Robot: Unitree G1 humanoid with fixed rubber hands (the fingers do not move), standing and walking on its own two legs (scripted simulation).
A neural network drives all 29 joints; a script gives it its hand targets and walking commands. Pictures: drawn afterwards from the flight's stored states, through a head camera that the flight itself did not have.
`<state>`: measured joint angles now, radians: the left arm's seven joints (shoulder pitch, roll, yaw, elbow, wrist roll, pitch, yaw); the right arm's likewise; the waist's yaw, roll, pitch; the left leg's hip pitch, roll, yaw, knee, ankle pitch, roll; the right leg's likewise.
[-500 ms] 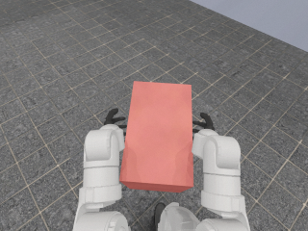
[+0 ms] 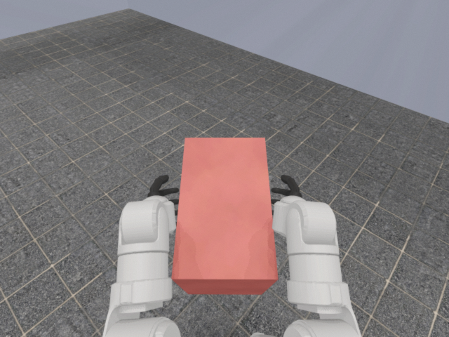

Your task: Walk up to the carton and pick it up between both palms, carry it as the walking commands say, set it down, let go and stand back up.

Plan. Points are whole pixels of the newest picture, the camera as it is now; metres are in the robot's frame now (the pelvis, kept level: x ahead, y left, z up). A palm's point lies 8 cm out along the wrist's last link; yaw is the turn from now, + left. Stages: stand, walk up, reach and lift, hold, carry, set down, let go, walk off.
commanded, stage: carry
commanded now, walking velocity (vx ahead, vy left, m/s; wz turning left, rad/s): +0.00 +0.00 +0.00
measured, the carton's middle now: (224, 219) +0.35 -0.01 +0.00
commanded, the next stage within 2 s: none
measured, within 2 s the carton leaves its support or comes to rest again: neither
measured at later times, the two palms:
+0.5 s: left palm (184, 295) +0.18 +0.06 +0.06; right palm (341, 287) +0.19 -0.18 +0.06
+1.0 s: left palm out of the picture +0.08 +0.05 +0.04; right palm out of the picture +0.09 -0.19 +0.04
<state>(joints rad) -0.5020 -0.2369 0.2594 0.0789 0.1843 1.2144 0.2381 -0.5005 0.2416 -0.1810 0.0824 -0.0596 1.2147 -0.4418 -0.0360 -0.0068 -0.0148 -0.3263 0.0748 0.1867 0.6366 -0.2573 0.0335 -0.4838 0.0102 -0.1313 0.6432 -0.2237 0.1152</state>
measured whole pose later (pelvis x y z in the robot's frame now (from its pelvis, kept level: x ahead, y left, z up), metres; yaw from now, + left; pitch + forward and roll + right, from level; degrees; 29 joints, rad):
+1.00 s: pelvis -0.22 -0.09 -0.03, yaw +3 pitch -3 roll -1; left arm -0.48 -0.22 0.20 0.19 0.13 1.07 0.26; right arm -0.45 0.15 -0.18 0.18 -0.07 1.08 -0.29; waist 0.02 -0.01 0.03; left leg -0.53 0.02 0.07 0.95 -0.41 0.02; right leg -0.53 -0.03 -0.15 0.79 -0.21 -0.07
